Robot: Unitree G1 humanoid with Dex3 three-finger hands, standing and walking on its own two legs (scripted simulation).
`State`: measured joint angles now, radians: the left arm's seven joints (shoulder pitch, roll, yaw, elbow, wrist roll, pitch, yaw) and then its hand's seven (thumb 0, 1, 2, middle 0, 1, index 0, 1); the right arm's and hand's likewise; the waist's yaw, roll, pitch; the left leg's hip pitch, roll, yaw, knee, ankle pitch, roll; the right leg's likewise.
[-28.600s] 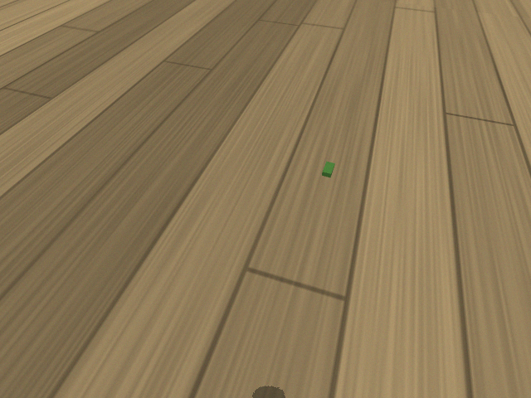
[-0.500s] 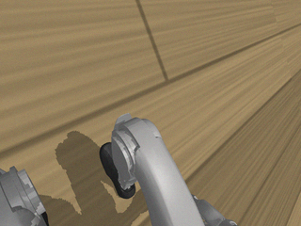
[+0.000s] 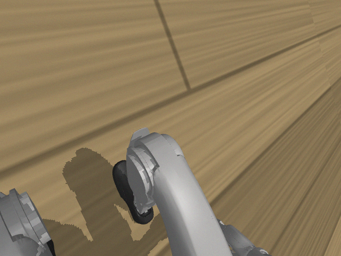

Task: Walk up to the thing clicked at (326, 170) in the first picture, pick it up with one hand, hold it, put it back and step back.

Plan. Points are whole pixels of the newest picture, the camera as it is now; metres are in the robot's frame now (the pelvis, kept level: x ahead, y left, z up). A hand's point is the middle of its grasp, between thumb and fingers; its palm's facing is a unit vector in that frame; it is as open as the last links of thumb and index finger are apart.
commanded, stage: close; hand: left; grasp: from above
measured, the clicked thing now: out of the picture +0.49 +0.33 -0.30
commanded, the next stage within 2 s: settle in 0.28 s
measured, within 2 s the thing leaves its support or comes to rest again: leaves its support in 0.68 s
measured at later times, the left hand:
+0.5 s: hand out of the picture +0.48 +0.32 -0.26, palm faces -0.45 -0.13 -0.88, open 7.6 cm
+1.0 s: hand out of the picture +0.48 +0.35 -0.20, palm faces -0.43 -0.10 -0.90, open 7.6 cm
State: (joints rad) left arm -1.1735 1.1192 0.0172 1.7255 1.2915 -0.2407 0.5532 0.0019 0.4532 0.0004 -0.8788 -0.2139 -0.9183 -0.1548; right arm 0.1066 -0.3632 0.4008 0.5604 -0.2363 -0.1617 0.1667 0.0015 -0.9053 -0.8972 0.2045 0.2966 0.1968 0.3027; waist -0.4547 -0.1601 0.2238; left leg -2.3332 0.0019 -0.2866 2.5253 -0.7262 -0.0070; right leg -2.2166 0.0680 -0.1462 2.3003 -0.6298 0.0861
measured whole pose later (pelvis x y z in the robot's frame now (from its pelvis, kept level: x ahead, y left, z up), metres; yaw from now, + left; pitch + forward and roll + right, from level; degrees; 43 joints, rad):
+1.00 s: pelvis +0.00 +0.00 +0.01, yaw +2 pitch +33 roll -16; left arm -1.07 0.97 0.05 1.41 1.25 -0.16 0.32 0.00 0.38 0.00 -0.99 -0.11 -1.03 -0.05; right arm 0.18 -0.36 0.24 0.58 -0.18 -0.08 0.18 0.00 -0.92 -0.90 0.21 0.30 0.20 0.30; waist -0.36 -0.06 0.08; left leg -2.37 -0.01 -0.24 2.48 -0.71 0.00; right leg -2.25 0.03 -0.12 2.29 -0.65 0.06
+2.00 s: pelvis -0.01 -0.01 +0.09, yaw +10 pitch +36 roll -8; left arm -0.79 0.72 -0.01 0.94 1.07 -0.19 -0.01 0.00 0.42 0.02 -0.90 -0.22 -0.94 -0.18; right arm 0.19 -0.30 0.05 0.59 -0.03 0.12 0.05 0.00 -0.92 -0.90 0.21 0.30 0.20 0.30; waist -0.18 0.05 -0.14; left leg -2.15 -0.01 -0.10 2.16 -0.64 0.01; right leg -2.08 -0.01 -0.02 2.07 -0.62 0.06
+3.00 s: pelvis +0.05 -0.01 +0.39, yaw +14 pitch +13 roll -1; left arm -0.36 0.41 -0.18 0.84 1.02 -0.03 0.12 0.00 0.40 0.06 -0.90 -0.23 -0.94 -0.18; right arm 0.25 -0.25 -0.04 0.73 0.05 -0.01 -0.06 0.01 -0.91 -0.90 0.20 0.30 0.20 0.30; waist -0.07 0.04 -0.12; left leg -0.83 0.04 -0.01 1.04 -0.44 -0.01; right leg -0.82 -0.01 0.02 1.00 -0.41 0.03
